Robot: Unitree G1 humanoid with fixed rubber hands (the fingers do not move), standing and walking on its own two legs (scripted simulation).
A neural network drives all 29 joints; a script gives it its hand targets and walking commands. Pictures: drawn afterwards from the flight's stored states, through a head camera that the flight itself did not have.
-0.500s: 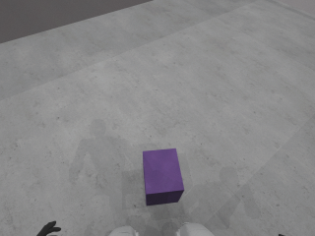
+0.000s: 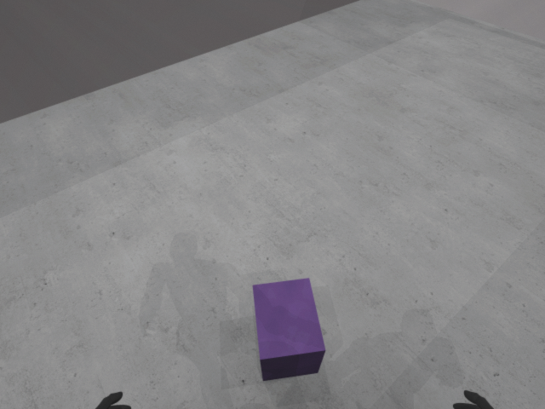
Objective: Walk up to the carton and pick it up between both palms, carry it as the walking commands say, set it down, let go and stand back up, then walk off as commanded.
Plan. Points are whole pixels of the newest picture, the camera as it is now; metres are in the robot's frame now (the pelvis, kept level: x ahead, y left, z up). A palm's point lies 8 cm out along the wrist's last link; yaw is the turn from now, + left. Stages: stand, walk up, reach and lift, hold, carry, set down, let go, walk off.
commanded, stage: walk up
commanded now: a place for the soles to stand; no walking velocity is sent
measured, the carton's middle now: (285, 330) +0.45 -0.01 -0.65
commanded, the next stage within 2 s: none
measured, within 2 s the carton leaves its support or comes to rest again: neither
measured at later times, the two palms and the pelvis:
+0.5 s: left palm out of the picture +0.11 +0.28 -0.12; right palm out of the picture +0.09 -0.31 -0.11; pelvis +0.02 -0.01 +0.01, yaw +0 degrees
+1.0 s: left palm (105, 404) +0.14 +0.28 -0.11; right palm out of the picture +0.11 -0.31 -0.11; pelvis +0.04 -0.01 +0.01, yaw -1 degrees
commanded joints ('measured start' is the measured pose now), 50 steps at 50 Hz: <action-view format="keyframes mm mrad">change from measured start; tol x8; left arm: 1 -57 223 40 -33 2 -20 11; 50 -47 219 62 -53 12 -7 24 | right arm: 1 -52 -230 -45 -29 5 -16 -11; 50 -5 -196 -54 -47 0 2 -23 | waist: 1 -4 -39 -57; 32 -22 43 -137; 50 -9 -80 -99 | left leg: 1 25 134 -145 -161 -9 4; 7 60 128 -144 -209 -21 -6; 31 153 137 -83 -148 370 -2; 34 120 153 -108 -169 264 -1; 50 152 143 -103 -168 255 4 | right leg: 1 -26 -108 113 -129 202 -57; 11 -52 -105 141 -187 183 -48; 31 74 -104 56 -112 494 -48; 33 34 -100 70 -131 382 -55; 50 53 -88 71 -129 438 -54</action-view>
